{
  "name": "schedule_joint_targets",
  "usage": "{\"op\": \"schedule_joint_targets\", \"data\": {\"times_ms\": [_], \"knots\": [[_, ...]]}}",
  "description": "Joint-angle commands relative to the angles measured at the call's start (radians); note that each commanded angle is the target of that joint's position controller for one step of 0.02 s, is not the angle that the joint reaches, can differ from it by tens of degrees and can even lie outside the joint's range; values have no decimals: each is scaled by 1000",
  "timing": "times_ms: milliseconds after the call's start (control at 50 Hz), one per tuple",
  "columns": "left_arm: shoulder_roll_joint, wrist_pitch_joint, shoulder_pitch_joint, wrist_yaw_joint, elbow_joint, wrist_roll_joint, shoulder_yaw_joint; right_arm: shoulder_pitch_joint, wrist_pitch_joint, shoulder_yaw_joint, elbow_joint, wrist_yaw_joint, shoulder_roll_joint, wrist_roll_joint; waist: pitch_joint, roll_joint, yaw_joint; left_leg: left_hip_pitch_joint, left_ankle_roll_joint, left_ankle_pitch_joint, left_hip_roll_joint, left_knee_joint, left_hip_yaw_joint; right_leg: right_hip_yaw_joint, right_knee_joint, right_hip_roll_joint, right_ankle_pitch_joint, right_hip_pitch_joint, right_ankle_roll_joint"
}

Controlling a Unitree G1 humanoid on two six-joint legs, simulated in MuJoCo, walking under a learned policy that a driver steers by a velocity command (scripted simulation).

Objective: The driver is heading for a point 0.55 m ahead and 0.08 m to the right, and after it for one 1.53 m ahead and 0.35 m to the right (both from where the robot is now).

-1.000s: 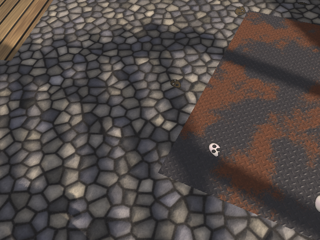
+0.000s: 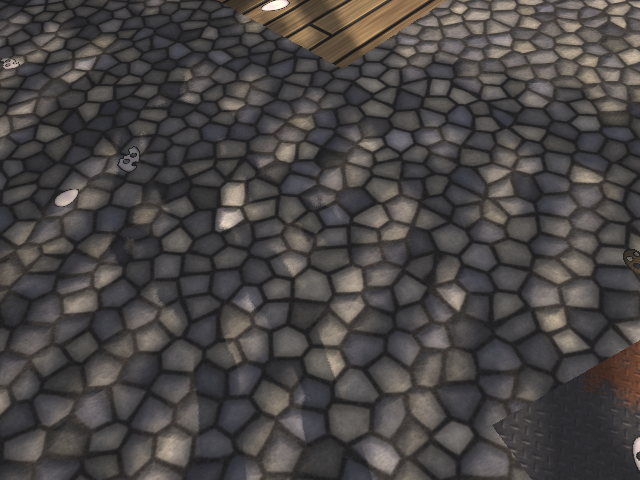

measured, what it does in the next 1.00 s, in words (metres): walks ahead: left foot, then right foot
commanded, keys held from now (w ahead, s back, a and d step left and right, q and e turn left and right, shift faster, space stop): no key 0.22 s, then w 0.68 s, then w+e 0.10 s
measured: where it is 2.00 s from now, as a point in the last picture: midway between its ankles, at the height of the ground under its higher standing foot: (345, 400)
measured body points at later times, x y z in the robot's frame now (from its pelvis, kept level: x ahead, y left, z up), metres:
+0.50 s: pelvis +0.03 +0.02 +0.00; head +0.04 +0.01 +0.45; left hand +0.14 +0.31 -0.10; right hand +0.15 -0.25 -0.11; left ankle -0.01 +0.14 -0.74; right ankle +0.05 -0.10 -0.73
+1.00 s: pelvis +0.23 +0.03 -0.01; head +0.27 +0.02 +0.43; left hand +0.16 +0.30 -0.14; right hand +0.50 -0.16 -0.09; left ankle +0.40 +0.17 -0.72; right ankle +0.06 -0.09 -0.74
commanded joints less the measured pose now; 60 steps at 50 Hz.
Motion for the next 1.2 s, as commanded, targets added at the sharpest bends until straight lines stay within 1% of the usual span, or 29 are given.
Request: {"op": "schedule_joint_targets", "data": {"times_ms": [20, 80, 120, 140, 160, 180, 200, 260, 320, 460, 520, 540, 560, 580, 600, 620, 680, 820, 920, 960, 1000, 1020, 1040, 1060, 1080, 1100, 1120, 1140, 1200], "knots": [[220, -5, -1, -9, -49, -12, 60, -72, -22, 3, -108, 8, -41, -2, -113, -224, 28, 36, 13, -46, -4, -163, 61, 168, -95, -233, 393, 150, -219], [219, -5, -16, -21, -35, -35, 56, -21, -19, 0, -82, 12, -45, -1, -114, -218, -3, 167, 58, 79, -24, -414, 86, 164, -37, -230, 414, 138, -199], [172, -11, 28, -24, -2, -42, 37, 26, -21, -3, -59, 11, -62, -6, -126, -162, -26, 385, 115, 326, -14, -657, 52, 118, 34, -186, 316, 36, -104], [106, -22, 51, -34, -11, 0, 13, 45, -20, -12, -71, -1, -122, -13, -193, 25, -2, 556, 160, 618, 161, -630, -159, 42, 190, -110, 59, -99, -8], [69, -30, 34, -36, -37, 18, -3, -17, -25, -8, -86, -1, -153, -39, -161, 224, 19, 485, 317, 740, 328, -601, -312, 7, 255, -21, -304, -222, 65], [136, -24, -38, -26, -43, 8, 14, -16, -43, 4, -84, 5, -89, -50, -157, 162, -48, 422, 384, 664, 325, -618, -304, 75, 362, -33, -374, -211, 90], [156, -19, -44, -26, -40, -7, 23, -34, -58, 16, -65, 8, -65, -54, -134, 160, -35, 409, 368, 633, 289, -626, -262, 95, 421, -32, -364, -227, 93], [170, -4, 5, -25, -1, -5, 36, -25, -74, 5, -22, 3, -106, -18, -112, 138, -38, 404, 323, 375, 233, -675, -226, 86, 503, -17, -258, -267, 100], [149, -22, -30, -37, -6, -30, 32, 18, -73, 3, 8, -4, -104, -8, -30, 137, -63, 393, 321, -74, 219, -783, -276, 77, 480, -13, -175, -351, 65], [121, -80, -38, -64, -1, -33, 14, 25, -102, -9, 35, 9, -129, 8, -18, 104, -56, 316, 320, -52, 223, -786, -243, 41, 176, 12, -110, -155, -4], [128, -87, 109, -66, 58, -34, 21, 4, -98, 3, 45, 16, -100, 10, -38, 59, 29, 153, 275, -110, 172, -688, -196, 13, 53, 54, -4, 119, -31], [143, -89, 193, -60, 80, -37, 27, -8, -101, 19, 44, 18, -54, 0, -52, 31, 66, 64, 237, -114, 132, -586, -153, 74, 28, 10, -39, 236, -49], [208, -92, 295, -49, 91, -30, 37, -38, -109, 45, 23, 24, 31, -18, -73, -166, 93, -69, 156, -110, 21, -246, -19, 352, -105, -188, -155, 336, -112], [323, -99, 325, -60, 89, -13, 64, -50, -127, 31, -35, 16, -9, 5, -49, -345, 86, -303, 129, -211, -55, 4, 28, 742, -263, -363, -450, 353, -268], [249, -109, 261, -62, 67, -10, 44, -49, -139, 10, -22, 12, -89, 23, 9, -224, 69, -371, 139, -158, 16, 137, -45, 767, -290, -365, -578, 300, -287], [197, -115, 207, -61, 52, -14, 27, -35, -144, 3, -9, 17, -106, 25, 50, -199, 41, -403, 150, -43, 47, 162, -47, 671, -287, -316, -535, 279, -248], [164, -113, 145, -58, 34, -11, 11, -26, -147, 4, 21, 22, -69, -6, 44, -137, 10, -334, 131, 174, 101, 97, -24, 426, -307, -204, -201, 219, -180], [164, -98, 225, -37, 70, -17, 7, -159, -150, 31, -15, 33, 9, -3, 40, -118, 51, -233, 69, 450, 72, -230, 50, 170, -328, -123, 222, 196, -165], [183, -81, 294, -34, 107, -31, 13, -288, -164, 39, -58, 65, 10, 9, 93, -109, 80, -184, 96, 468, 42, -406, 58, 174, -305, -179, 252, 253, -174], [194, -72, 292, -30, 116, -37, 20, -289, -172, 32, -69, 74, -11, 9, 89, -117, 49, -159, 123, 407, 30, -452, 42, 200, -256, -207, 343, 308, -162], [226, -64, 269, -25, 112, -36, 33, -204, -177, 14, -51, 69, -55, 4, 19, -146, -12, -8, 152, 333, -13, -470, 61, 206, -141, -206, 617, 335, -143], [227, -59, 250, -23, 108, -32, 33, -68, -176, -6, -15, 58, -94, 4, -75, -145, -90, 191, 181, 347, -39, -495, 87, 177, 13, -169, 758, 301, -122], [200, -60, 238, -23, 92, -20, 20, 116, -172, -26, 28, 42, -143, -2, -217, -134, -174, 512, 223, 367, 41, -445, 19, 159, 244, -122, 644, 133, -88], [64, -73, 343, -27, 55, -6, -16, 240, -166, -49, 47, 30, -249, -33, -418, 107, -142, 945, 340, 266, 332, -431, -376, 112, 646, 27, 129, -249, -24], [73, -91, 378, -32, 75, -37, -20, 253, -164, -29, 55, 36, -180, -31, -537, 244, -140, 977, 404, 89, 433, -616, -700, 231, 840, 96, -341, -386, -7], [176, -95, 271, -34, 54, -69, 13, 178, -162, -8, 55, 33, -111, -21, -333, 155, -142, 823, 347, 13, 389, -660, -561, 242, 903, 32, -289, -477, -9], [181, -95, 194, -33, 31, -71, 16, 115, -160, 2, 59, 29, -76, -13, -201, 100, -119, 669, 315, 48, 353, -682, -407, 198, 882, -18, -203, -488, -13], [163, -91, 156, -30, 24, -55, 16, 60, -163, 11, 69, 31, -48, -15, -118, 45, -84, 522, 298, 135, 311, -721, -304, 186, 833, -51, -137, -452, -10], [103, -50, 213, -30, 44, -48, 19, -23, -189, 10, 92, 34, -20, -28, -55, 76, -7, 322, 290, 261, 250, -820, -109, 188, 769, -98, -48, -323, 2]]}}
Keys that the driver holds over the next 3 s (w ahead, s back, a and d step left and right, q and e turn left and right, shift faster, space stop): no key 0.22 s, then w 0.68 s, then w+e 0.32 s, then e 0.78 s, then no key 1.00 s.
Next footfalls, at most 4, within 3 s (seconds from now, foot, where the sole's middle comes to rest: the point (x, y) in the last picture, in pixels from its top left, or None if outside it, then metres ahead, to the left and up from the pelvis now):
0.14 left None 0.03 0.15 -0.78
0.54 right None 0.10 -0.09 -0.78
1.04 left None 0.43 0.17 -0.78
1.52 right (402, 396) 0.64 -0.09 -0.78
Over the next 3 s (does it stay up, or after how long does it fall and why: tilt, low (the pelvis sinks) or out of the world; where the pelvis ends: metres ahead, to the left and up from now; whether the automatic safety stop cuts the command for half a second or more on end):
stays up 0.57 0.03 -0.01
